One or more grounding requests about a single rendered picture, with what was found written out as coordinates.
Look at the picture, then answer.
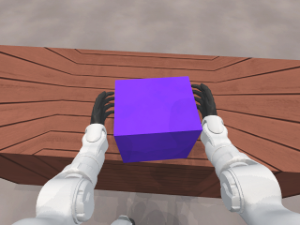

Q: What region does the robot left upper arm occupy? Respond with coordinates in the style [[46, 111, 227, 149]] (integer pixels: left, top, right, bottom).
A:
[[12, 178, 95, 225]]

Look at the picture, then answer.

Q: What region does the robot right upper arm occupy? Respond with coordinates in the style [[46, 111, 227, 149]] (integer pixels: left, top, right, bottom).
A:
[[219, 164, 300, 225]]

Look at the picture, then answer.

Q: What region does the robot right forearm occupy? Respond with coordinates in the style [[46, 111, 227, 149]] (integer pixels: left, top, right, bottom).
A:
[[200, 115, 282, 202]]

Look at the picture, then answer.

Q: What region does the robot left shin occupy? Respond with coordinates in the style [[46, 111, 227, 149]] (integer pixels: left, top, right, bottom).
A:
[[118, 216, 131, 223]]

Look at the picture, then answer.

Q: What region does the pedestal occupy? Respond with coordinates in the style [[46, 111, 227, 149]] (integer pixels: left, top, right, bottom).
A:
[[0, 45, 300, 199]]

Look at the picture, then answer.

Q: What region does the robot left forearm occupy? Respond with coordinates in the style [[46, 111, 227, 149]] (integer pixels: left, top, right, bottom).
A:
[[36, 123, 109, 215]]

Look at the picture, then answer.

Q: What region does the carton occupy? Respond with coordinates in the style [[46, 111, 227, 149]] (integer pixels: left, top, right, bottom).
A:
[[113, 76, 203, 163]]

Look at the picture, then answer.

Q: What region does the right robot hand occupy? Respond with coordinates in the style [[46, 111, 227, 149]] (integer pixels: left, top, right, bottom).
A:
[[191, 83, 218, 119]]

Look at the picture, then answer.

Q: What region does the left robot hand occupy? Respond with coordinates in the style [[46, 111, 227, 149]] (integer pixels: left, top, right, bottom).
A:
[[90, 91, 115, 126]]

